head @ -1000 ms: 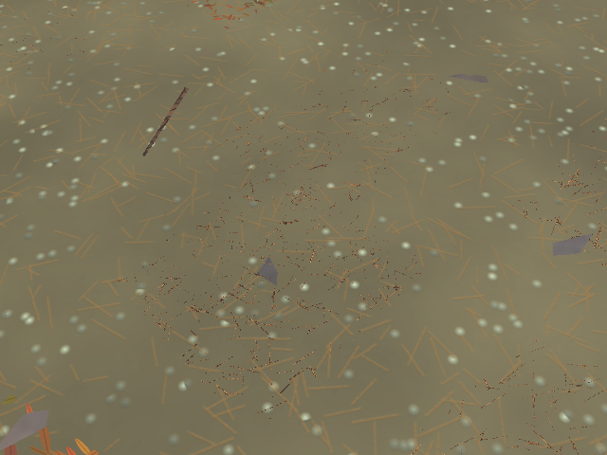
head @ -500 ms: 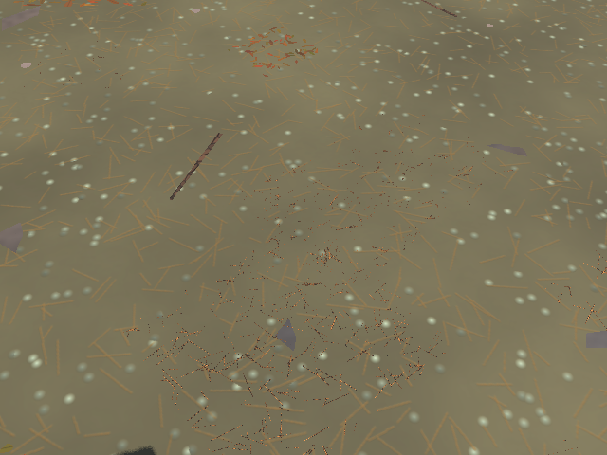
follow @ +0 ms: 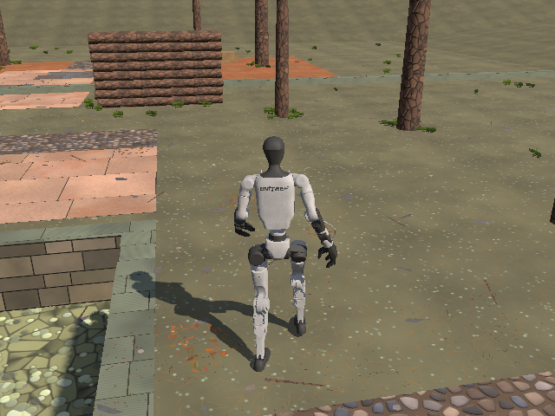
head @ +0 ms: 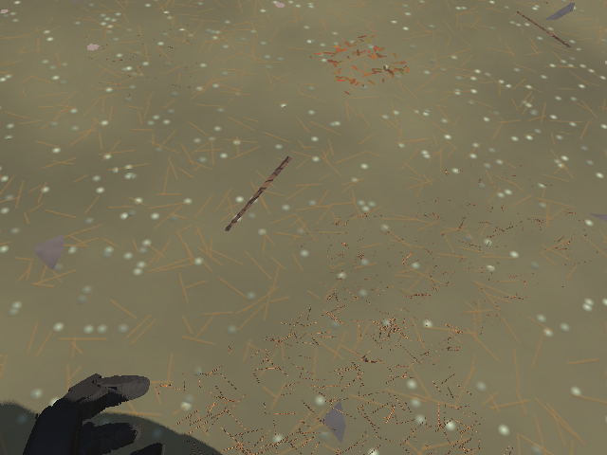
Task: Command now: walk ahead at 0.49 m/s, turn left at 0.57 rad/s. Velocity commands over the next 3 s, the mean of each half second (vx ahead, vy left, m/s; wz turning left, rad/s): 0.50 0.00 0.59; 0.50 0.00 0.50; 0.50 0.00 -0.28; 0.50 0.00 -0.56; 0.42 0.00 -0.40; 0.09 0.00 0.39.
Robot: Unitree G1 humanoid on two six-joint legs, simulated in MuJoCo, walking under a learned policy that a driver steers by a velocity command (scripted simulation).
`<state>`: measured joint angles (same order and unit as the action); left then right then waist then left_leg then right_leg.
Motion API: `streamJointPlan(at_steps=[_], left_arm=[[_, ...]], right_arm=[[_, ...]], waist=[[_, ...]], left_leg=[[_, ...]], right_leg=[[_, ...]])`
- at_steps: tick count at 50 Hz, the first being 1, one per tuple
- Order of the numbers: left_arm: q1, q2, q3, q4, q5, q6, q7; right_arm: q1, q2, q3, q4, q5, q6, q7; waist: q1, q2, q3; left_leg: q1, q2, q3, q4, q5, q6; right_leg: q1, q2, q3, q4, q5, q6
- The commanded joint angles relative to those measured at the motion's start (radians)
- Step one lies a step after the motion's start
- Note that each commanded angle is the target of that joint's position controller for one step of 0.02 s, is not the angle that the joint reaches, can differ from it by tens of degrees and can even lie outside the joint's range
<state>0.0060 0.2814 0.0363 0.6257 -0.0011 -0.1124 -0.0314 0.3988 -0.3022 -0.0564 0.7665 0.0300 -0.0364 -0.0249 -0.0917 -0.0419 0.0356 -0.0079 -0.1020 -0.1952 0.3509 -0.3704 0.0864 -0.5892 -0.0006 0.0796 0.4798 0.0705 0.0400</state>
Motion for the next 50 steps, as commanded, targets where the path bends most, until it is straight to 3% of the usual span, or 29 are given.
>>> streamJointPlan(at_steps=[1,2,3,4,5,6,7,8,9,10,12,14,19,22,24,26,27,28,29,30,31,32,33,34,35,39,43,47,50], left_arm=[[-0.02,0.133,0.048,-0.068,-0.005,-0.026,0.001],[0.082,0.16,0.065,-0.044,-0.002,-0.03,0.008],[0.229,0.192,0.077,-0.027,0.011,-0.032,0.016],[0.364,0.271,0.097,-0.011,0.029,-0.024,0.025],[0.38,0.225,0.087,0.012,0.009,-0.016,0.013],[0.323,0.14,0.066,-0.005,-0.003,-0.007,0.019],[0.272,0.108,0.057,-0.008,0.001,0.003,0.025],[0.234,0.099,0.051,0.005,0.007,0.008,0.025],[0.213,0.082,0.045,0.015,0.013,0.005,0.026],[0.2,0.083,0.046,0.022,0.016,0.002,0.026],[0.192,0.088,0.051,0.044,0.005,-0.008,0.024],[0.193,0.119,0.062,0.065,0.002,-0.014,0.024],[0.201,0.16,0.071,0.099,-0.001,-0.001,0.028],[0.255,0.19,0.078,0.127,-0.014,0.014,0.029],[0.272,0.21,0.085,0.141,-0.027,0.028,0.03],[0.27,0.243,0.094,0.142,-0.037,0.042,0.035],[0.264,0.253,0.097,0.14,-0.042,0.051,0.037],[0.258,0.233,0.088,0.135,-0.042,0.055,0.041],[0.291,0.168,0.061,0.116,-0.006,0.051,0.043],[0.366,0.053,0.021,0.055,0.02,0.026,0.031],[0.246,0.158,0.038,0.049,-0.016,-0.003,0.02],[0.172,0.185,0.045,0.021,-0.044,-0.018,0.015],[0.167,0.168,0.038,0.026,-0.029,-0.026,0.022],[0.171,0.169,0.042,0.033,-0.002,-0.027,0.029],[0.19,0.172,0.045,0.039,0.006,-0.018,0.028],[0.167,0.125,0.033,0.037,0.02,0.014,0.029],[0.031,0.073,0.007,0.017,0.013,0.01,0.015],[-0.057,0.097,0.012,-0.009,-0.004,-0.002,-0.002],[-0.036,0.122,0.022,-0.01,-0.006,-0.006,-0.011]], right_arm=[[0.002,-0.169,-0.052,-0.044,-0.003,0.005,-0.01],[-0.017,-0.157,-0.048,-0.054,-0.006,0.007,-0.006],[-0.042,-0.125,-0.034,-0.078,-0.016,0.008,0.002],[0.064,-0.038,-0.008,-0.099,-0.02,0.002,0.004],[0.134,-0.055,0.002,-0.103,0.002,-0.005,0.007],[0.061,-0.152,-0.023,-0.092,0.017,-0.004,0.007],[-0.04,-0.177,-0.03,-0.112,0.011,0.0,0.008],[-0.096,-0.16,-0.03,-0.132,-0.003,0.0,0.01],[-0.113,-0.145,-0.034,-0.138,-0.009,0.003,0.013],[-0.095,-0.12,-0.031,-0.139,-0.002,0.01,0.018],[-0.095,-0.074,-0.021,-0.146,0.001,0.023,0.021],[-0.136,-0.059,-0.015,-0.167,-0.008,0.027,0.022],[-0.258,-0.042,-0.004,-0.19,-0.008,0.005,0.05],[-0.352,-0.039,-0.002,-0.226,-0.004,0.002,0.068],[-0.381,-0.053,-0.008,-0.25,-0.006,0.004,0.078],[-0.339,-0.088,-0.027,-0.256,-0.012,0.011,0.08],[-0.247,-0.121,-0.047,-0.239,-0.013,0.017,0.077],[-0.077,-0.172,-0.079,-0.194,-0.009,0.024,0.066],[0.073,-0.257,-0.109,-0.162,0.001,0.036,0.045],[0.011,-0.344,-0.11,-0.189,0.002,0.02,0.047],[0.029,-0.242,-0.084,-0.211,-0.003,0.001,0.056],[-0.004,-0.199,-0.069,-0.196,-0.01,-0.014,0.059],[-0.059,-0.179,-0.062,-0.197,-0.009,-0.021,0.058],[-0.118,-0.156,-0.054,-0.204,-0.014,-0.022,0.054],[-0.153,-0.138,-0.046,-0.218,-0.027,-0.023,0.049],[-0.145,-0.154,-0.049,-0.193,-0.022,-0.028,0.026],[-0.096,-0.151,-0.045,-0.15,-0.017,-0.024,0.011],[-0.021,-0.158,-0.044,-0.096,-0.01,-0.024,0.015],[-0.009,-0.162,-0.047,-0.07,-0.016,-0.015,0.014]], waist=[[0.059,0.167,-0.02],[0.115,0.165,-0.089],[0.192,0.144,-0.232],[0.18,-0.065,-0.411],[0.151,-0.287,-0.484],[0.17,-0.143,-0.319],[0.175,-0.048,-0.189],[0.154,-0.003,-0.091],[0.129,-0.016,-0.049],[0.108,-0.045,-0.03],[0.095,-0.054,-0.008],[0.094,-0.034,0.009],[0.137,-0.003,0.023],[0.17,0.001,0.043],[0.165,-0.006,0.05],[0.12,-0.036,0.001],[0.061,-0.041,-0.056],[-0.031,-0.019,-0.142],[-0.074,0.123,-0.235],[0.057,0.335,-0.35],[-0.032,0.193,-0.39],[-0.027,0.158,-0.241],[0.018,0.073,-0.162],[0.058,0.058,-0.116],[0.089,0.079,-0.104],[0.103,0.076,-0.064],[0.041,0.108,-0.03],[0.0,0.12,0.005],[0.018,0.149,0.014]], left_leg=[[-0.021,0.261,-0.194,0.042,0.552,0.079],[-0.031,0.221,-0.172,0.15,0.672,0.056],[-0.133,0.169,-0.144,0.36,0.62,0.027],[-0.444,0.035,-0.041,0.722,0.237,-0.041],[-0.656,0.012,-0.009,0.931,-0.22,-0.068],[-0.729,0.086,-0.016,0.999,-0.148,-0.075],[-0.728,0.126,0.033,0.986,-0.062,-0.08],[-0.709,0.156,0.053,0.941,-0.013,-0.083],[-0.677,0.187,0.053,0.893,0.02,-0.081],[-0.638,0.203,0.064,0.87,0.036,-0.082],[-0.634,0.221,0.085,0.818,0.046,-0.089],[-0.672,0.233,0.09,0.739,0.101,-0.102],[-0.634,0.217,0.15,0.45,0.377,-0.092],[-0.624,0.2,0.193,0.334,0.394,-0.069],[-0.624,0.182,0.217,0.29,0.325,-0.042],[-0.526,0.12,0.27,0.274,0.214,-0.001],[-0.4,0.078,0.296,0.258,0.185,0.028],[-0.156,0.035,0.3,0.207,0.237,0.066],[0.151,0.176,0.065,0.202,0.255,0.13],[0.397,0.402,-0.537,0.06,-0.002,0.321],[0.404,0.424,-0.615,-0.049,-0.095,0.303],[0.296,0.398,-0.475,-0.065,-0.021,0.261],[0.154,0.355,-0.364,-0.061,0.1,0.232],[0.034,0.32,-0.28,-0.066,0.226,0.213],[-0.043,0.296,-0.234,-0.085,0.312,0.209],[-0.192,0.251,-0.12,-0.122,0.473,0.216],[-0.239,0.189,-0.015,-0.122,0.378,0.147],[-0.161,0.244,-0.07,-0.092,0.297,0.134],[-0.035,0.307,-0.104,-0.041,0.38,0.117]], right_leg=[[0.139,0.017,-0.012,-0.022,-0.093,-0.045],[0.294,0.025,-0.039,-0.055,-0.084,-0.075],[0.57,-0.067,0.029,-0.014,-0.087,-0.133],[0.968,-0.312,0.372,0.005,-0.192,-0.262],[1.065,-0.439,0.717,-0.112,-0.391,-0.338],[0.929,-0.403,0.616,-0.152,-0.514,-0.293],[0.776,-0.357,0.449,-0.17,-0.46,-0.251],[0.632,-0.314,0.342,-0.204,-0.342,-0.238],[0.547,-0.279,0.259,-0.233,-0.269,-0.227],[0.488,-0.258,0.199,-0.264,-0.239,-0.224],[0.437,-0.256,0.116,-0.312,-0.18,-0.241],[0.437,-0.268,0.052,-0.342,-0.115,-0.257],[0.486,-0.223,-0.141,-0.342,-0.006,-0.216],[0.563,-0.246,-0.187,-0.328,0.01,-0.194],[0.633,-0.269,-0.21,-0.285,0.102,-0.179],[0.678,-0.273,-0.246,-0.154,0.414,-0.158],[0.669,-0.261,-0.269,-0.009,0.547,-0.143],[0.572,-0.228,-0.3,0.206,0.544,-0.111],[0.306,-0.179,-0.302,0.529,0.129,-0.065],[-0.089,0.031,-0.154,0.84,-0.684,-0.015],[-0.187,0.001,0.021,0.91,-0.657,-0.029],[-0.246,-0.035,0.008,0.874,-0.554,-0.047],[-0.203,-0.077,0.006,0.789,-0.471,-0.051],[-0.138,-0.103,0.006,0.706,-0.422,-0.042],[-0.075,-0.119,0.014,0.675,-0.389,-0.034],[-0.025,-0.1,-0.022,0.508,-0.293,0.027],[0.054,-0.061,-0.046,0.192,0.006,0.04],[0.065,-0.043,-0.033,0.068,0.052,0.004],[0.039,-0.042,-0.038,0.034,-0.065,-0.047]])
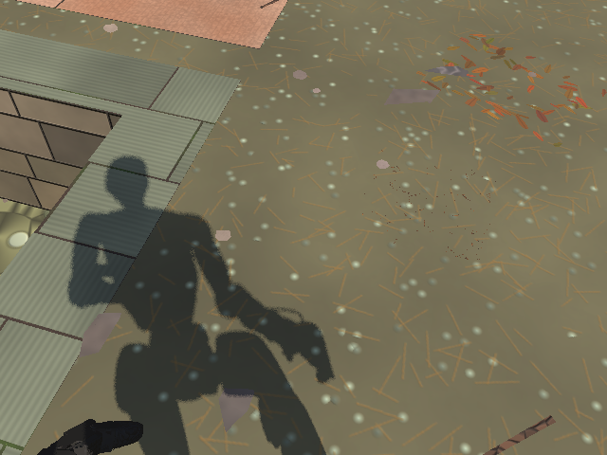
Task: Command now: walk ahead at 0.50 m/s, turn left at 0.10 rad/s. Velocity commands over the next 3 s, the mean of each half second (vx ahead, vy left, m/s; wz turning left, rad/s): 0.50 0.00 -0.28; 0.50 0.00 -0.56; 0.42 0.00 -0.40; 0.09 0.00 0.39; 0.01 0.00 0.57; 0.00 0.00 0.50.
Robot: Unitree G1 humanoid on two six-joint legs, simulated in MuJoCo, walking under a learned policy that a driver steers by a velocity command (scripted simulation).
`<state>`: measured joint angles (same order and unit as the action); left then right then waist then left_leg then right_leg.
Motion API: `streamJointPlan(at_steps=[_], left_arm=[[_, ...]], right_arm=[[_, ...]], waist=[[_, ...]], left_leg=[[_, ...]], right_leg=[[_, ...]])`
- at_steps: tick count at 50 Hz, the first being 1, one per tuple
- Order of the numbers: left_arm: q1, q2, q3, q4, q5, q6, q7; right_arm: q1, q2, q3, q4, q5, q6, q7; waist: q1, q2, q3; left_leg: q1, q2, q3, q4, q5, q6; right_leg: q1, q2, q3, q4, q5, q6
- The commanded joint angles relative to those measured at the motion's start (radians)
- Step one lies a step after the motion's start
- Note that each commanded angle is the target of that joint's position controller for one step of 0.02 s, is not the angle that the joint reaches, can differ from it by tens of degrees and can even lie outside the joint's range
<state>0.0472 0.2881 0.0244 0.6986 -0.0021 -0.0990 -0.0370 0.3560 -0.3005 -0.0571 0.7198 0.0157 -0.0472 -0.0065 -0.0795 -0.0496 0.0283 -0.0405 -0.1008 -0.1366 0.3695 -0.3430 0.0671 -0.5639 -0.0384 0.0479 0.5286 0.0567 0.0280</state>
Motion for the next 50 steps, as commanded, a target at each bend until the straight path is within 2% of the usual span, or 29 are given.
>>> streamJointPlan(at_steps=[1,2,3,4,5,6,7,8,9,10,13,16,19,22,24,26,27,28,29,30,31,32,33,34,37,40,44,48,50], left_arm=[[-0.053,0.122,0.038,-0.078,-0.007,-0.02,-0.006],[0.01,0.135,0.047,-0.062,-0.005,-0.021,-0.003],[0.128,0.166,0.065,-0.029,0.0,-0.021,0.001],[0.281,0.222,0.078,-0.01,0.006,-0.021,0.001],[0.356,0.288,0.099,0.02,0.001,-0.011,-0.007],[0.356,0.198,0.076,0.018,-0.033,-0.009,-0.014],[0.291,0.154,0.063,0.003,-0.027,-0.004,-0.009],[0.254,0.148,0.059,-0.01,-0.01,0.003,-0.004],[0.23,0.139,0.056,-0.013,-0.005,0.008,0.0],[0.221,0.127,0.051,-0.018,0.002,0.008,0.006],[0.229,0.129,0.053,-0.015,-0.009,0.012,0.019],[0.257,0.17,0.068,0.0,-0.018,0.021,0.037],[0.301,0.177,0.072,0.017,-0.023,0.035,0.05],[0.35,0.172,0.074,0.033,-0.03,0.049,0.056],[0.349,0.171,0.076,0.032,-0.03,0.056,0.059],[0.322,0.162,0.077,0.024,-0.028,0.062,0.059],[0.312,0.133,0.068,0.015,-0.022,0.061,0.056],[0.309,0.074,0.046,-0.006,-0.005,0.056,0.051],[0.443,0.011,0.025,-0.036,-0.029,0.048,0.051],[0.438,0.111,0.042,-0.015,-0.042,0.048,0.055],[0.343,0.162,0.059,-0.022,-0.037,0.053,0.055],[0.296,0.156,0.061,-0.029,-0.027,0.057,0.056],[0.263,0.145,0.063,-0.041,-0.018,0.058,0.052],[0.26,0.128,0.064,-0.049,-0.021,0.062,0.045],[0.233,0.075,0.053,-0.072,-0.026,0.076,0.034],[0.174,0.06,0.045,-0.102,-0.019,0.075,0.025],[0.061,0.044,0.033,-0.129,-0.02,0.06,0.001],[-0.036,0.054,0.034,-0.179,-0.023,0.061,-0.02],[-0.024,0.08,0.047,-0.192,-0.018,0.065,-0.025]], right_arm=[[0.028,-0.165,-0.047,-0.018,-0.002,0.0,-0.005],[0.01,-0.163,-0.046,-0.018,-0.002,0.003,-0.005],[0.008,-0.144,-0.037,-0.019,-0.009,0.007,-0.007],[0.037,-0.11,-0.019,-0.038,-0.029,0.007,-0.013],[0.155,-0.043,0.0,-0.045,-0.015,-0.009,-0.008],[0.093,-0.111,-0.006,-0.052,-0.01,-0.024,-0.004],[-0.036,-0.156,-0.02,-0.077,0.008,-0.035,0.001],[-0.112,-0.142,-0.014,-0.095,0.001,-0.047,0.002],[-0.143,-0.13,-0.015,-0.108,-0.017,-0.057,0.004],[-0.133,-0.119,-0.017,-0.109,-0.029,-0.061,0.005],[-0.121,-0.084,-0.009,-0.108,-0.035,-0.055,0.006],[-0.221,-0.052,0.006,-0.131,-0.032,-0.051,0.004],[-0.323,-0.042,0.011,-0.145,-0.023,-0.06,0.012],[-0.388,-0.058,0.004,-0.16,-0.011,-0.071,0.022],[-0.388,-0.082,-0.007,-0.161,-0.007,-0.078,0.024],[-0.306,-0.108,-0.024,-0.14,-0.004,-0.084,0.02],[-0.214,-0.136,-0.039,-0.122,-0.013,-0.087,0.012],[-0.063,-0.19,-0.055,-0.109,-0.027,-0.086,0.002],[0.009,-0.257,-0.072,-0.074,-0.032,-0.068,0.006],[-0.006,-0.171,-0.056,-0.077,-0.015,-0.062,0.013],[-0.046,-0.114,-0.041,-0.082,-0.012,-0.06,0.011],[-0.09,-0.096,-0.033,-0.082,-0.019,-0.057,0.012],[-0.117,-0.073,-0.026,-0.072,-0.022,-0.055,0.013],[-0.131,-0.064,-0.022,-0.064,-0.03,-0.057,0.011],[-0.135,-0.076,-0.03,-0.037,-0.021,-0.068,0.011],[-0.129,-0.115,-0.043,-0.01,-0.021,-0.069,0.009],[-0.11,-0.148,-0.047,0.018,-0.014,-0.058,0.004],[-0.056,-0.183,-0.057,0.055,0.005,-0.039,0.003],[-0.054,-0.208,-0.064,0.06,0.012,-0.026,-0.001]], waist=[[0.019,0.167,0.018],[0.058,0.164,-0.013],[0.112,0.139,-0.105],[0.158,0.033,-0.262],[0.119,-0.253,-0.361],[0.149,-0.182,-0.319],[0.164,-0.086,-0.168],[0.157,0.005,-0.098],[0.134,0.034,-0.044],[0.107,0.013,-0.05],[0.082,-0.03,-0.056],[0.107,-0.021,-0.025],[0.143,-0.031,-0.016],[0.159,-0.035,-0.018],[0.143,-0.053,-0.019],[0.088,-0.07,-0.038],[0.04,-0.059,-0.1],[-0.024,0.041,-0.238],[0.032,0.351,-0.352],[0.02,0.286,-0.277],[0.0,0.191,-0.151],[0.016,0.13,-0.085],[0.03,0.126,-0.036],[0.051,0.154,-0.021],[0.063,0.158,-0.002],[0.058,0.123,0.007],[0.019,0.099,0.025],[0.001,0.1,0.049],[0.031,0.122,0.022]], left_leg=[[0.027,0.313,-0.156,-0.033,0.433,0.125],[0.041,0.291,-0.122,0.043,0.6,0.106],[0.025,0.238,-0.066,0.204,0.735,0.081],[-0.133,0.176,-0.014,0.482,0.563,0.042],[-0.512,0.011,0.067,0.831,-0.049,-0.054],[-0.665,0.043,-0.01,0.92,-0.198,-0.053],[-0.724,0.091,-0.006,0.926,-0.113,-0.046],[-0.71,0.12,0.016,0.888,-0.053,-0.042],[-0.697,0.145,0.024,0.814,-0.011,-0.048],[-0.641,0.165,0.023,0.752,0.025,-0.053],[-0.589,0.162,0.055,0.606,0.028,-0.094],[-0.555,0.143,0.073,0.408,0.171,-0.127],[-0.468,0.104,0.074,0.238,0.356,-0.138],[-0.412,0.079,0.056,0.153,0.388,-0.13],[-0.376,0.079,0.038,0.11,0.34,-0.111],[-0.254,0.087,0.05,0.059,0.301,-0.072],[-0.099,0.121,0.041,0.04,0.288,-0.038],[0.144,0.287,-0.113,0.061,0.211,0.029],[0.414,0.498,-0.536,-0.013,0.006,0.183],[0.361,0.514,-0.629,-0.063,-0.187,0.18],[0.248,0.466,-0.481,-0.078,-0.149,0.14],[0.143,0.423,-0.352,-0.094,-0.012,0.119],[0.066,0.386,-0.263,-0.116,0.094,0.113],[0.008,0.361,-0.191,-0.14,0.157,0.104],[-0.057,0.347,-0.063,-0.201,0.257,0.122],[-0.043,0.356,0.032,-0.223,0.365,0.136],[-0.028,0.33,0.173,-0.221,0.432,0.103],[0.071,0.365,0.23,-0.182,0.501,0.074],[0.117,0.372,0.269,-0.086,0.758,0.052]], right_leg=[[0.035,0.004,-0.023,-0.023,-0.1,-0.057],[0.122,0.03,-0.055,-0.05,-0.12,-0.085],[0.293,0.038,-0.06,-0.048,-0.086,-0.121],[0.579,-0.108,0.133,-0.005,-0.015,-0.202],[0.891,-0.3,0.609,-0.129,-0.25,-0.372],[0.908,-0.305,0.767,-0.241,-0.489,-0.358],[0.789,-0.277,0.637,-0.255,-0.488,-0.314],[0.673,-0.234,0.536,-0.264,-0.388,-0.295],[0.584,-0.201,0.468,-0.274,-0.267,-0.294],[0.54,-0.166,0.416,-0.286,-0.179,-0.286],[0.473,-0.129,0.335,-0.312,-0.041,-0.3],[0.39,-0.097,0.27,-0.325,-0.02,-0.283],[0.339,-0.065,0.247,-0.309,-0.051,-0.245],[0.366,-0.079,0.299,-0.262,-0.105,-0.226],[0.407,-0.097,0.356,-0.218,-0.133,-0.209],[0.406,-0.088,0.375,-0.143,-0.1,-0.183],[0.37,-0.042,0.342,-0.03,-0.065,-0.154],[0.258,0.017,0.263,0.236,-0.192,-0.12],[-0.062,0.144,0.127,0.529,-0.627,-0.064],[-0.19,0.059,0.133,0.671,-0.633,-0.051],[-0.218,0.028,0.123,0.712,-0.539,-0.043],[-0.194,-0.003,0.096,0.706,-0.467,-0.032],[-0.182,-0.027,0.091,0.67,-0.42,-0.025],[-0.145,-0.051,0.085,0.649,-0.389,-0.023],[-0.133,-0.075,0.053,0.588,-0.343,-0.009],[-0.162,-0.087,0.048,0.464,-0.235,0.003],[-0.102,-0.066,-0.01,0.242,-0.044,-0.017],[-0.088,-0.042,-0.058,0.126,-0.084,-0.06],[-0.017,0.005,-0.105,0.1,-0.182,-0.099]])
Over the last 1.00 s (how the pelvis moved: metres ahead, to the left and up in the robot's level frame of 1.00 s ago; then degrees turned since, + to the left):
0.55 0.14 0.00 32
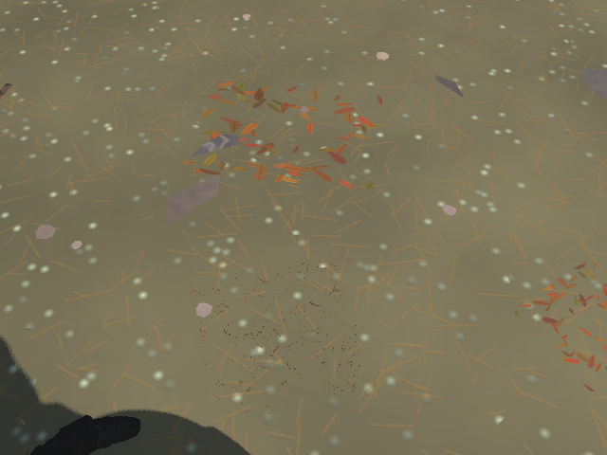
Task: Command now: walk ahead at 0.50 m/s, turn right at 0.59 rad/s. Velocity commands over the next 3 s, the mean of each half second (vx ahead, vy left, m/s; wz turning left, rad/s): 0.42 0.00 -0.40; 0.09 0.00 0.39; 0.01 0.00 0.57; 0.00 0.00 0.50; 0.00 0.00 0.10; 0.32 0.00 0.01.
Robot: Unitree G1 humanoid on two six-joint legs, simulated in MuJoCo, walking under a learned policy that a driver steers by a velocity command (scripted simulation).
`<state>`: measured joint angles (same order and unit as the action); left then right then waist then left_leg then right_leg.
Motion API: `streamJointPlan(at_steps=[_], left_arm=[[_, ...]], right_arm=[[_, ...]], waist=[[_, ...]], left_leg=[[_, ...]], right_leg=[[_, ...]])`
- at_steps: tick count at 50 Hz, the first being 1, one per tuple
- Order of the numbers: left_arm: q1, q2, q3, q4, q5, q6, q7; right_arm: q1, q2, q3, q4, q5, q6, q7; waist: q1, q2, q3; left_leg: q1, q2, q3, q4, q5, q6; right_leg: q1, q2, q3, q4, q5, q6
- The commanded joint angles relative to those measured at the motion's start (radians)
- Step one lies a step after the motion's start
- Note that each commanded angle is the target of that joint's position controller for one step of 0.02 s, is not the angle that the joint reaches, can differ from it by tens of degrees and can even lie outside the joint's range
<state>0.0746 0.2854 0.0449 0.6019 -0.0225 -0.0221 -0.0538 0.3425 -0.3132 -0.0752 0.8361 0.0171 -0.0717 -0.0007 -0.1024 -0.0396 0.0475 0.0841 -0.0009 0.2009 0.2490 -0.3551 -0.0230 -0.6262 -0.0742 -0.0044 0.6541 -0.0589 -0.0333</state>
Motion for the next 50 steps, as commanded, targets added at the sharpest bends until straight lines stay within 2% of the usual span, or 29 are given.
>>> streamJointPlan(at_steps=[1,2,3,4,5,6,7,8,10,15,18,21,23,25,26,27,28,29,30,32,34,36,39,43,46,47,48,49,50], left_arm=[[-0.003,0.107,0.04,-0.09,0.006,-0.007,-0.007],[0.12,0.145,0.064,-0.062,0.005,-0.002,-0.003],[0.297,0.204,0.097,-0.016,0.001,0.007,0.013],[0.349,0.327,0.123,-0.007,-0.007,0.01,0.032],[0.356,0.302,0.106,-0.045,-0.006,-0.006,0.027],[0.333,0.23,0.082,-0.034,0.004,-0.02,0.02],[0.291,0.204,0.074,-0.027,0.005,-0.028,0.021],[0.223,0.179,0.066,-0.033,0.006,-0.031,0.023],[0.147,0.146,0.053,-0.054,0.023,-0.033,0.029],[0.168,0.167,0.058,-0.012,0.017,-0.038,0.058],[0.22,0.148,0.049,0.034,0.018,-0.031,0.069],[0.25,0.148,0.043,0.074,0.022,-0.03,0.068],[0.244,0.147,0.042,0.093,0.028,-0.029,0.066],[0.208,0.145,0.042,0.103,0.025,-0.024,0.069],[0.22,0.135,0.039,0.101,0.03,-0.024,0.072],[0.305,0.11,0.029,0.082,0.049,-0.028,0.075],[0.391,0.08,0.015,0.094,0.049,-0.025,0.075],[0.354,0.143,0.024,0.091,0.034,-0.014,0.07],[0.266,0.158,0.033,0.075,0.016,0.004,0.073],[0.177,0.151,0.037,0.053,0.021,0.032,0.086],[0.182,0.117,0.034,0.05,0.025,0.04,0.094],[0.191,0.092,0.03,0.06,0.029,0.034,0.1],[0.169,0.089,0.029,0.063,0.029,0.03,0.099],[0.129,0.094,0.033,0.052,0.023,0.014,0.087],[0.162,0.093,0.04,0.065,0.017,-0.007,0.074],[0.181,0.115,0.049,0.069,0.021,-0.01,0.075],[0.201,0.183,0.064,0.061,0.039,-0.008,0.081],[0.166,0.249,0.08,0.064,0.073,0.002,0.08],[0.11,0.195,0.066,0.032,0.083,-0.002,0.082]], right_arm=[[-0.041,-0.213,-0.051,-0.057,0.014,0.006,-0.012],[-0.05,-0.217,-0.051,-0.061,0.017,0.014,-0.016],[-0.042,-0.191,-0.039,-0.068,0.009,0.013,-0.021],[0.035,-0.072,0.001,-0.122,-0.036,-0.001,-0.012],[0.005,-0.077,0.015,-0.141,-0.032,-0.036,0.001],[-0.106,-0.153,-0.007,-0.167,0.011,-0.055,0.013],[-0.145,-0.142,0.0,-0.183,0.019,-0.067,0.014],[-0.144,-0.133,0.001,-0.171,-0.002,-0.07,0.006],[-0.112,-0.14,-0.008,-0.159,-0.025,-0.05,0.002],[-0.189,-0.072,0.013,-0.172,-0.036,-0.023,0.0],[-0.271,-0.032,0.033,-0.174,-0.034,-0.037,0.019],[-0.296,-0.056,0.027,-0.176,-0.02,-0.042,0.036],[-0.284,-0.082,0.016,-0.178,-0.022,-0.041,0.043],[-0.197,-0.102,0.003,-0.154,-0.028,-0.039,0.044],[-0.139,-0.142,-0.01,-0.143,-0.033,-0.041,0.039],[-0.104,-0.218,-0.023,-0.159,-0.046,-0.039,0.037],[-0.076,-0.195,-0.019,-0.16,-0.042,-0.023,0.036],[-0.062,-0.15,-0.009,-0.165,-0.015,-0.008,0.039],[-0.112,-0.139,-0.009,-0.18,-0.005,0.005,0.037],[-0.174,-0.129,-0.005,-0.199,-0.009,0.028,0.025],[-0.21,-0.124,-0.008,-0.21,-0.022,0.048,0.014],[-0.204,-0.135,-0.018,-0.216,-0.026,0.059,0.002],[-0.203,-0.154,-0.032,-0.225,-0.012,0.073,-0.014],[-0.198,-0.156,-0.039,-0.232,-0.008,0.095,-0.021],[-0.212,-0.151,-0.04,-0.239,0.003,0.113,-0.027],[-0.196,-0.135,-0.035,-0.237,0.007,0.117,-0.029],[-0.161,-0.09,-0.022,-0.239,0.003,0.117,-0.026],[-0.184,-0.087,-0.027,-0.274,0.011,0.107,-0.025],[-0.149,-0.162,-0.05,-0.251,-0.011,0.097,-0.024]], waist=[[0.089,0.13,-0.039],[0.165,0.121,-0.107],[0.25,0.083,-0.195],[0.192,-0.172,-0.288],[0.203,-0.167,-0.463],[0.235,-0.08,-0.348],[0.204,-0.045,-0.222],[0.156,0.021,-0.148],[0.091,-0.016,-0.104],[0.098,-0.016,-0.053],[0.153,-0.037,-0.064],[0.168,-0.05,-0.067],[0.153,-0.051,-0.071],[0.095,-0.04,-0.09],[0.074,0.009,-0.134],[0.112,0.159,-0.252],[0.114,0.31,-0.36],[0.089,0.226,-0.381],[0.078,0.154,-0.284],[0.087,0.087,-0.162],[0.12,0.146,-0.121],[0.118,0.182,-0.148],[0.106,0.174,-0.181],[0.089,0.191,-0.158],[0.119,0.193,-0.143],[0.127,0.173,-0.142],[0.113,0.037,-0.16],[0.09,-0.251,-0.091],[0.087,-0.183,-0.091]], left_leg=[[0.001,0.269,-0.047,0.133,0.942,0.13],[-0.036,0.248,-0.016,0.305,1.034,0.109],[-0.199,0.212,-0.001,0.548,0.924,0.073],[-0.642,0.077,-0.006,0.933,0.157,0.009],[-0.811,-0.04,-0.243,1.118,-0.251,0.001],[-0.908,0.02,-0.307,1.139,-0.169,0.018],[-0.909,0.057,-0.289,1.067,-0.081,0.032],[-0.856,0.092,-0.286,0.977,-0.02,0.026],[-0.725,0.122,-0.29,0.885,0.045,0.007],[-0.686,0.09,-0.249,0.619,0.246,-0.057],[-0.556,0.045,-0.213,0.4,0.498,-0.047],[-0.542,0.036,-0.229,0.315,0.538,-0.006],[-0.54,0.031,-0.24,0.288,0.453,0.033],[-0.447,0.005,-0.222,0.232,0.424,0.073],[-0.337,0.027,-0.244,0.212,0.638,0.1],[-0.09,0.181,-0.445,0.274,0.973,0.204],[0.099,0.351,-0.725,0.229,1.034,0.366],[0.083,0.339,-0.811,0.165,0.765,0.366],[0.002,0.304,-0.757,0.139,0.543,0.331],[-0.207,0.249,-0.68,0.073,0.315,0.278],[-0.342,0.167,-0.606,0.03,0.228,0.235],[-0.358,0.142,-0.582,0.033,0.266,0.24],[-0.371,0.134,-0.601,0.038,0.193,0.24],[-0.379,0.126,-0.666,0.044,0.097,0.225],[-0.393,0.095,-0.689,0.092,0.105,0.188],[-0.435,0.06,-0.67,0.132,0.062,0.153],[-0.529,-0.011,-0.579,0.297,-0.105,0.096],[-0.686,-0.163,-0.35,0.518,-0.217,0.042],[-0.679,-0.091,-0.367,0.74,-0.22,0.004]], right_leg=[[0.13,0.08,-0.083,-0.028,-0.117,-0.061],[0.301,0.122,-0.103,-0.07,-0.101,-0.093],[0.585,0.128,-0.052,-0.104,-0.06,-0.134],[0.964,-0.138,0.419,-0.126,-0.129,-0.283],[1.07,-0.269,0.856,-0.303,-0.294,-0.397],[0.999,-0.241,0.735,-0.348,-0.306,-0.334],[0.85,-0.2,0.603,-0.357,-0.251,-0.299],[0.703,-0.157,0.504,-0.363,-0.147,-0.268],[0.519,-0.106,0.409,-0.402,0.019,-0.256],[0.378,-0.045,0.254,-0.423,0.197,-0.238],[0.357,-0.006,0.153,-0.384,0.289,-0.173],[0.446,-0.054,0.172,-0.346,0.279,-0.155],[0.51,-0.09,0.189,-0.285,0.303,-0.14],[0.532,-0.074,0.167,-0.167,0.39,-0.108],[0.519,-0.01,0.126,-0.028,0.378,-0.069],[0.356,0.081,0.084,0.222,0.092,-0.008],[0.139,0.177,0.05,0.51,-0.554,0.068],[0.082,0.151,0.124,0.586,-0.6,0.074],[0.017,0.122,0.125,0.636,-0.54,0.081],[0.014,0.08,0.115,0.561,-0.448,0.081],[0.112,0.08,0.096,0.387,-0.402,0.081],[0.167,0.102,0.078,0.278,-0.386,0.094],[0.22,0.108,0.094,0.167,-0.306,0.104],[0.257,0.118,0.104,0.047,-0.272,0.097],[0.365,0.124,0.083,-0.17,-0.174,0.065],[0.444,0.079,0.1,-0.257,-0.127,0.042],[0.534,-0.112,0.259,-0.328,-0.149,-0.028],[0.468,-0.27,0.491,-0.402,-0.056,-0.168],[0.429,-0.313,0.499,-0.389,0.009,-0.215]])
Over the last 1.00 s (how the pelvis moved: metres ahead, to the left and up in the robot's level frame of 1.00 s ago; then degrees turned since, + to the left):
0.53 -0.10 -0.01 -31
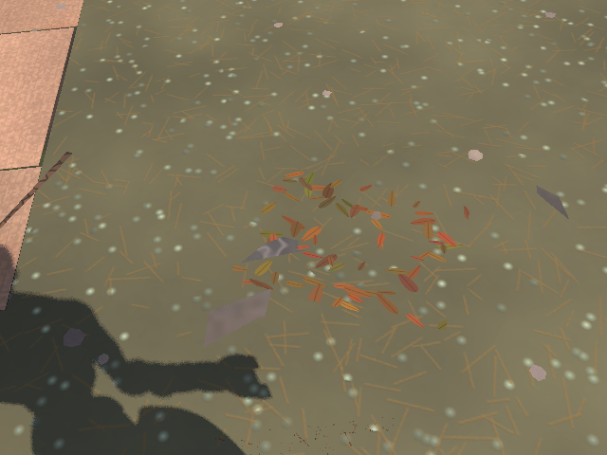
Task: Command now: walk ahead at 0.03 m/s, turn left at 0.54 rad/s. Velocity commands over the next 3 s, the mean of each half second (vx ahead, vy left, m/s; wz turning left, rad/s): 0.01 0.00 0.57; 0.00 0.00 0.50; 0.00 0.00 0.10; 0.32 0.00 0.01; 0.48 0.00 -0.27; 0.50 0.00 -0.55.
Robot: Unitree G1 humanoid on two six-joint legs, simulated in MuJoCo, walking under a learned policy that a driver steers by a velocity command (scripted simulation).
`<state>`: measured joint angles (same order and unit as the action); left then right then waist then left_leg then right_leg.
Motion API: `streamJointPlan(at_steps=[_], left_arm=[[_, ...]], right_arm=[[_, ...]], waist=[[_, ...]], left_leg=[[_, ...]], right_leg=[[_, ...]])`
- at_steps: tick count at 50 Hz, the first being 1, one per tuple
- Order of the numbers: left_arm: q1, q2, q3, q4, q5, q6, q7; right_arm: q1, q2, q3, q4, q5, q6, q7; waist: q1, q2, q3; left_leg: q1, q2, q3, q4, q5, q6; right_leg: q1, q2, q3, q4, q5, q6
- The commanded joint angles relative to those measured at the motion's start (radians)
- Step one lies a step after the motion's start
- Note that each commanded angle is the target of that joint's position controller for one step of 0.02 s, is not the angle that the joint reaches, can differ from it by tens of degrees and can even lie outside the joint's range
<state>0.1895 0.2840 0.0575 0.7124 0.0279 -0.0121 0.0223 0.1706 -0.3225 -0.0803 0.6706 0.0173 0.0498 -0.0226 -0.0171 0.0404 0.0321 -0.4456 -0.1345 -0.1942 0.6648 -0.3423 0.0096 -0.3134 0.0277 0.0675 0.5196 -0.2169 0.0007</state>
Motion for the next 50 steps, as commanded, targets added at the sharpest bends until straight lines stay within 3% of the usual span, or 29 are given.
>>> streamJointPlan(at_steps=[1,2,3,6,9,12,15,17,18,19,20,21,22,23,24,25,28,31,34,38,41,42,43,44,45,46,47,48,50], left_arm=[[-0.057,0.145,0.039,-0.094,0.018,-0.014,0.012],[-0.089,0.123,0.032,-0.103,0.0,-0.014,0.015],[-0.096,0.113,0.028,-0.101,-0.015,-0.013,0.017],[-0.051,0.115,0.026,-0.089,-0.011,0.002,0.025],[-0.003,0.148,0.041,-0.074,-0.01,0.016,0.029],[-0.025,0.186,0.057,-0.074,-0.017,0.022,0.018],[-0.029,0.199,0.066,-0.064,-0.033,0.021,0.004],[-0.049,0.203,0.069,-0.057,-0.052,0.018,0.001],[-0.045,0.188,0.066,-0.048,-0.062,0.015,0.0],[0.013,0.152,0.058,-0.023,-0.053,0.009,-0.003],[0.007,0.074,0.03,-0.064,0.008,0.006,-0.009],[-0.092,0.102,0.036,-0.101,0.004,0.004,0.001],[-0.12,0.142,0.049,-0.099,-0.017,0.008,0.007],[-0.114,0.146,0.054,-0.091,-0.027,0.012,0.011],[-0.098,0.145,0.057,-0.073,-0.021,0.015,0.02],[-0.085,0.152,0.061,-0.07,-0.014,0.017,0.024],[-0.053,0.125,0.055,-0.059,-0.023,0.013,0.016],[-0.088,0.104,0.045,-0.068,-0.025,0.01,0.014],[-0.104,0.106,0.043,-0.075,-0.028,0.004,0.005],[-0.095,0.117,0.047,-0.081,-0.037,-0.011,-0.01],[-0.02,0.111,0.051,-0.06,-0.036,-0.025,-0.022],[-0.007,0.13,0.055,-0.058,-0.025,-0.027,-0.021],[-0.014,0.185,0.061,-0.077,-0.006,-0.023,-0.016],[-0.032,0.223,0.066,-0.066,0.021,-0.019,-0.019],[-0.056,0.172,0.053,-0.085,0.009,-0.024,-0.019],[-0.083,0.144,0.043,-0.088,-0.003,-0.024,-0.015],[-0.108,0.131,0.038,-0.09,-0.014,-0.023,-0.012],[-0.118,0.116,0.031,-0.086,-0.028,-0.022,-0.01],[-0.105,0.094,0.019,-0.073,-0.025,-0.015,-0.006]], right_arm=[[0.055,-0.173,-0.058,-0.057,-0.004,-0.02,0.0],[0.083,-0.152,-0.057,-0.03,-0.002,-0.007,-0.005],[0.091,-0.133,-0.053,-0.025,-0.004,0.003,-0.008],[0.025,-0.084,-0.035,-0.063,0.01,0.009,-0.001],[-0.038,-0.065,-0.021,-0.104,0.009,0.005,0.01],[-0.046,-0.056,-0.012,-0.123,0.004,0.006,0.023],[-0.032,-0.075,-0.02,-0.129,0.005,0.014,0.033],[0.006,-0.073,-0.025,-0.122,0.006,0.019,0.041],[0.045,-0.079,-0.032,-0.108,0.004,0.019,0.041],[0.085,-0.122,-0.048,-0.1,0.002,0.018,0.031],[0.119,-0.255,-0.078,-0.118,-0.004,0.012,0.012],[0.111,-0.251,-0.068,-0.137,-0.039,-0.011,0.022],[0.096,-0.209,-0.057,-0.129,-0.044,-0.031,0.029],[0.047,-0.182,-0.049,-0.121,-0.031,-0.042,0.024],[0.003,-0.157,-0.042,-0.123,-0.013,-0.041,0.018],[-0.026,-0.145,-0.035,-0.127,-0.002,-0.037,0.011],[-0.025,-0.14,-0.029,-0.126,-0.011,-0.029,-0.002],[-0.009,-0.157,-0.035,-0.118,-0.007,-0.025,-0.01],[-0.014,-0.173,-0.041,-0.119,-0.009,-0.019,-0.009],[-0.032,-0.176,-0.043,-0.121,-0.004,-0.012,0.001],[-0.071,-0.154,-0.034,-0.125,0.009,-0.004,-0.003],[-0.044,-0.125,-0.025,-0.119,0.009,-0.005,-0.006],[0.018,-0.068,-0.007,-0.11,-0.012,-0.008,-0.005],[0.001,-0.103,-0.02,-0.133,-0.003,-0.015,-0.011],[0.027,-0.178,-0.043,-0.108,-0.018,-0.02,-0.016],[0.03,-0.195,-0.055,-0.086,-0.009,-0.018,-0.014],[0.046,-0.165,-0.052,-0.06,-0.009,-0.009,-0.018],[0.045,-0.141,-0.046,-0.055,-0.011,-0.002,-0.019],[0.032,-0.081,-0.026,-0.053,-0.005,0.0,-0.014]], waist=[[-0.02,-0.192,-0.074],[-0.029,-0.153,-0.067],[-0.02,-0.152,-0.057],[0.022,-0.18,-0.045],[0.065,-0.205,-0.075],[0.067,-0.219,-0.094],[0.061,-0.23,-0.099],[0.026,-0.221,-0.1],[0.004,-0.201,-0.106],[-0.001,-0.101,-0.126],[0.02,0.236,-0.147],[-0.043,0.228,-0.17],[-0.051,0.126,-0.154],[-0.019,0.1,-0.117],[0.0,0.067,-0.104],[0.014,0.08,-0.097],[0.027,0.088,-0.13],[0.007,0.093,-0.121],[-0.003,0.113,-0.106],[-0.005,0.127,-0.103],[0.041,0.119,-0.129],[0.039,0.083,-0.139],[-0.001,-0.114,-0.167],[-0.017,-0.325,-0.09],[-0.001,-0.239,-0.085],[-0.009,-0.19,-0.068],[-0.019,-0.157,-0.058],[-0.012,-0.161,-0.044],[-0.003,-0.174,-0.047]], left_leg=[[-0.144,0.05,0.033,0.414,-0.179,-0.043],[-0.149,0.057,0.049,0.471,-0.131,-0.064],[-0.18,0.067,0.055,0.529,-0.09,-0.082],[-0.209,0.096,0.122,0.488,-0.036,-0.118],[-0.189,0.14,0.147,0.343,-0.045,-0.134],[-0.059,0.16,0.2,0.201,-0.063,-0.116],[0.025,0.15,0.242,0.071,-0.044,-0.085],[0.112,0.138,0.263,-0.092,0.052,-0.04],[0.202,0.118,0.269,-0.211,0.154,-0.007],[0.353,0.145,0.187,-0.291,0.322,0.034],[0.547,0.421,-0.185,-0.274,0.752,0.158],[0.464,0.541,-0.33,-0.289,0.806,0.353],[0.433,0.489,-0.249,-0.307,0.716,0.342],[0.405,0.422,-0.174,-0.307,0.627,0.282],[0.392,0.377,-0.139,-0.306,0.56,0.236],[0.362,0.356,-0.121,-0.307,0.575,0.222],[0.342,0.321,-0.106,-0.31,0.563,0.223],[0.341,0.31,-0.145,-0.305,0.455,0.219],[0.289,0.304,-0.205,-0.304,0.348,0.222],[0.268,0.295,-0.301,-0.28,0.362,0.216],[0.262,0.256,-0.307,-0.212,0.392,0.166],[0.21,0.218,-0.275,-0.171,0.294,0.117],[0.117,0.116,-0.149,0.01,0.019,0.053],[-0.047,-0.009,-0.003,0.16,-0.295,-0.002],[-0.055,0.044,-0.015,0.363,-0.312,-0.045],[-0.06,0.048,-0.013,0.446,-0.252,-0.059],[-0.062,0.053,-0.01,0.472,-0.202,-0.079],[-0.08,0.056,-0.013,0.485,-0.156,-0.095],[-0.034,0.064,0.027,0.4,-0.117,-0.113]], right_leg=[[0.109,-0.367,0.329,-0.23,0.205,-0.22],[0.122,-0.308,0.238,-0.21,0.214,-0.184],[0.148,-0.291,0.194,-0.197,0.243,-0.176],[0.202,-0.258,0.087,-0.194,0.328,-0.194],[0.295,-0.295,0.069,-0.182,0.373,-0.219],[0.254,-0.316,0.019,-0.176,0.416,-0.224],[0.245,-0.337,-0.005,-0.149,0.435,-0.217],[0.227,-0.336,-0.033,-0.094,0.42,-0.182],[0.185,-0.315,-0.068,-0.037,0.366,-0.138],[0.076,-0.267,-0.137,0.085,0.225,-0.06],[-0.233,-0.136,-0.229,0.403,-0.291,0.053],[-0.353,-0.036,-0.082,0.603,-0.49,0.084],[-0.359,-0.06,-0.018,0.682,-0.439,0.078],[-0.364,-0.073,-0.002,0.674,-0.348,0.068],[-0.367,-0.08,0.005,0.64,-0.28,0.069],[-0.343,-0.074,0.005,0.627,-0.229,0.078],[-0.279,-0.039,-0.005,0.565,-0.147,0.095],[-0.249,-0.025,0.008,0.398,-0.124,0.101],[-0.178,-0.008,0.02,0.283,-0.135,0.095],[-0.092,0.016,0.027,0.156,-0.157,0.074],[0.054,0.008,0.003,-0.089,0.002,0.042],[0.15,-0.053,0.036,-0.162,0.123,0.016],[0.248,-0.247,0.226,-0.203,0.266,-0.055],[0.19,-0.381,0.434,-0.226,0.379,-0.235],[0.155,-0.414,0.436,-0.231,0.341,-0.301],[0.137,-0.361,0.354,-0.22,0.297,-0.271],[0.137,-0.301,0.279,-0.21,0.236,-0.228],[0.15,-0.281,0.248,-0.201,0.246,-0.215],[0.151,-0.23,0.165,-0.194,0.296,-0.207]])
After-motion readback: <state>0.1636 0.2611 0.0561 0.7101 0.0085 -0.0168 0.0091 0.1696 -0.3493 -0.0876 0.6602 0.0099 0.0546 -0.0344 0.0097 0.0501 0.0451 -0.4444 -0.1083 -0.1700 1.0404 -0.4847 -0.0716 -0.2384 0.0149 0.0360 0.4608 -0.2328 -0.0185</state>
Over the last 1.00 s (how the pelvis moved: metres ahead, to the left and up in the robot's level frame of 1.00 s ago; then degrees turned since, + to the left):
0.38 -0.06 0.00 5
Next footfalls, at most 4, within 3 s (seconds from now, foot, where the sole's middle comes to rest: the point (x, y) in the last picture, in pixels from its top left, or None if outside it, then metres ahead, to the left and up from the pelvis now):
0.38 left None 0.01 0.14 -0.77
0.84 right None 0.12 -0.06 -0.77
1.16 left None -0.05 0.15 -0.77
2.22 left None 0.34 0.36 -0.77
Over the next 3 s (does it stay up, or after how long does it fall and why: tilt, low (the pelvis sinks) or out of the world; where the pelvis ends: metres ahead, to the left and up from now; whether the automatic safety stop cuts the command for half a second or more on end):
stays up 0.65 0.30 0.01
